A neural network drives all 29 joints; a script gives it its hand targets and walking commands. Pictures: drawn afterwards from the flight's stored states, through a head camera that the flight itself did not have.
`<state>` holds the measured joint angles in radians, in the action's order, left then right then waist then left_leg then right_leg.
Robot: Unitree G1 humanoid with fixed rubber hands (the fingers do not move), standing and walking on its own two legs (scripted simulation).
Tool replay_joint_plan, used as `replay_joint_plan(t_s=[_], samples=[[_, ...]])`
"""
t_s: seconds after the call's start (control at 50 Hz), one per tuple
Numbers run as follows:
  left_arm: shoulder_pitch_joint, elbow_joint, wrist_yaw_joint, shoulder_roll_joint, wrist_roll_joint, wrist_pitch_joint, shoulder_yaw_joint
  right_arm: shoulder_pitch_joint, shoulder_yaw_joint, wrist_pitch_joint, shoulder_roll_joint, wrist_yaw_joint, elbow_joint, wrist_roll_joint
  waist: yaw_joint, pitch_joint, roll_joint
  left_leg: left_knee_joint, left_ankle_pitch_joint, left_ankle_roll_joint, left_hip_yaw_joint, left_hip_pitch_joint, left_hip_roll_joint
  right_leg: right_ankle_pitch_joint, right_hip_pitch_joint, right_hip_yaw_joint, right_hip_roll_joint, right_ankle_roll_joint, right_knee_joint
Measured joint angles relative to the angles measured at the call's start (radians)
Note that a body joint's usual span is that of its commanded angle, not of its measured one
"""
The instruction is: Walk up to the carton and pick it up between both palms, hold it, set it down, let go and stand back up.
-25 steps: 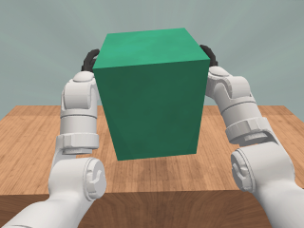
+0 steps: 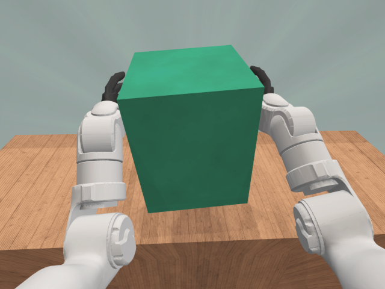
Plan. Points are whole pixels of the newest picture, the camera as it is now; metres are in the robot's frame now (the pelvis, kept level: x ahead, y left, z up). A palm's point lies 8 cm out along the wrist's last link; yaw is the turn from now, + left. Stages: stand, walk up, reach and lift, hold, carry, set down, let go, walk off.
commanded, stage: hold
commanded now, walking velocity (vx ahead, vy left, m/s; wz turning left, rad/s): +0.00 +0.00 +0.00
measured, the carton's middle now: (190, 127) +0.36 -0.01 +0.23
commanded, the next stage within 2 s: none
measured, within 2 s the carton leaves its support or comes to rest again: neither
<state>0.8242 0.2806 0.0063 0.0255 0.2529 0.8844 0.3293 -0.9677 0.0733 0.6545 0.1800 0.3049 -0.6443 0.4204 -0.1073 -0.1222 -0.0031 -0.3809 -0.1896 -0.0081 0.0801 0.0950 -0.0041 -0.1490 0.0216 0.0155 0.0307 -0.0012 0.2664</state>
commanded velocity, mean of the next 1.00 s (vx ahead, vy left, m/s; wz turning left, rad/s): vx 0.00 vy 0.00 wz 0.00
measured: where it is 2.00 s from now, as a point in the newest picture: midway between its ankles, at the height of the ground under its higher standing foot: outside the picture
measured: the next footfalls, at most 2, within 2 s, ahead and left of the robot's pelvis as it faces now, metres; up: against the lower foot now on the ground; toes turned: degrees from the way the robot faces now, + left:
none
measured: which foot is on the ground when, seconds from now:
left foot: down 0.00-1.00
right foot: down 0.00-1.00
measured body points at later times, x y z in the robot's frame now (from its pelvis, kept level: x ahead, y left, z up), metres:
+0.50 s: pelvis +0.00 +0.00 +0.00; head -0.09 +0.02 +0.44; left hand +0.39 +0.14 +0.27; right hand +0.38 -0.15 +0.28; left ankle +0.02 +0.12 -0.75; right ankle +0.00 -0.12 -0.75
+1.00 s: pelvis +0.00 +0.00 +0.00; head -0.09 +0.02 +0.44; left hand +0.39 +0.14 +0.27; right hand +0.38 -0.15 +0.29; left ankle +0.02 +0.12 -0.75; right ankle +0.00 -0.12 -0.75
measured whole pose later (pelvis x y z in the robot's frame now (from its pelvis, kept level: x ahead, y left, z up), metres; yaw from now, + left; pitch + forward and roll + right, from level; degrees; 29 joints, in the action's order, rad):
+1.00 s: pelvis +0.00 +0.00 +0.00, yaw +0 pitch -5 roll -1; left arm 0.87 0.36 0.00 0.04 0.25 0.86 0.34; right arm -1.02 0.06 0.65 0.18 0.29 -0.71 0.40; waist -0.10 -0.14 -0.01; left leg -0.37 -0.18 -0.01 0.08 0.11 0.00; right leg -0.14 0.03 0.02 0.03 0.00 0.26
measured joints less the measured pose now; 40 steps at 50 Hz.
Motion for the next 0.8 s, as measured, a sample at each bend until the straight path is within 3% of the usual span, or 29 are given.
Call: replay_joint_plan(t_s=[0.24, 0.46, 0.8], samples=[[0.076, 0.108, -0.004, 0.023, -0.009, -0.031, 0.021, -0.075, -0.044, -0.009, -0.012, -0.019, -0.089, -0.049, 0.016, -0.026, -0.004, 0.023, 0.024, -0.002, 0.000, 0.027, 0.001, 0.015, 0.034, 0.001, -0.001, 0.002, -0.006], [0.048, 0.089, -0.002, 0.019, -0.006, -0.029, 0.006, -0.050, -0.017, -0.011, -0.003, -0.015, -0.075, -0.028, 0.002, -0.021, -0.007, 0.009, 0.010, 0.000, 0.005, 0.017, 0.003, 0.007, 0.015, -0.003, -0.002, 0.000, -0.008], [0.052, 0.076, -0.007, 0.016, -0.006, -0.022, 0.008, -0.053, -0.024, -0.009, -0.002, -0.013, -0.067, -0.023, 0.008, -0.020, -0.004, 0.009, 0.010, 0.001, 0.002, 0.016, 0.003, 0.007, 0.014, 0.001, -0.002, -0.001, -0.008]])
